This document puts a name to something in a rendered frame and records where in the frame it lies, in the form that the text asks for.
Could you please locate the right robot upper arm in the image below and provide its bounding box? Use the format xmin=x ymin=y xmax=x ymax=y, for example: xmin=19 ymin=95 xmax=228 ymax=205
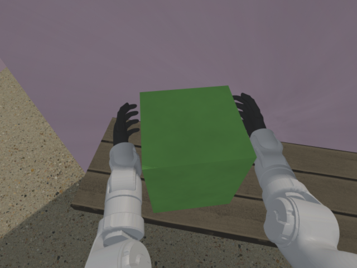
xmin=263 ymin=196 xmax=357 ymax=268

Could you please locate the left robot forearm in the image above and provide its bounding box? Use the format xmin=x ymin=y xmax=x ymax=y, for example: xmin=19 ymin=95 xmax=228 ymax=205
xmin=88 ymin=142 xmax=144 ymax=258

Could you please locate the carton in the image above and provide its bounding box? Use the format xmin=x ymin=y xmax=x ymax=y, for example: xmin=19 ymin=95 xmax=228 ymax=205
xmin=140 ymin=85 xmax=257 ymax=213

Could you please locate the left robot upper arm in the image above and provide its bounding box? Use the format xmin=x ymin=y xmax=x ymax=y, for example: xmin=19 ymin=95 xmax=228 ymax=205
xmin=85 ymin=239 xmax=152 ymax=268

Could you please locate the robot right hand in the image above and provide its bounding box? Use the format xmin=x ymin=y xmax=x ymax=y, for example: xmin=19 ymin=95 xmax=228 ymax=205
xmin=233 ymin=93 xmax=266 ymax=137

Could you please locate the table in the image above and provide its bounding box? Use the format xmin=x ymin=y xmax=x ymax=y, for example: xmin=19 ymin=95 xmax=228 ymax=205
xmin=71 ymin=117 xmax=357 ymax=254

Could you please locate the right robot forearm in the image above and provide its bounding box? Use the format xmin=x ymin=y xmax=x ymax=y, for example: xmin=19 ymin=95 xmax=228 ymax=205
xmin=250 ymin=128 xmax=340 ymax=242

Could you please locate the robot left hand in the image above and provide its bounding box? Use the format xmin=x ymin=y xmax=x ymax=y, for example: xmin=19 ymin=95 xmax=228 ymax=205
xmin=113 ymin=103 xmax=139 ymax=146

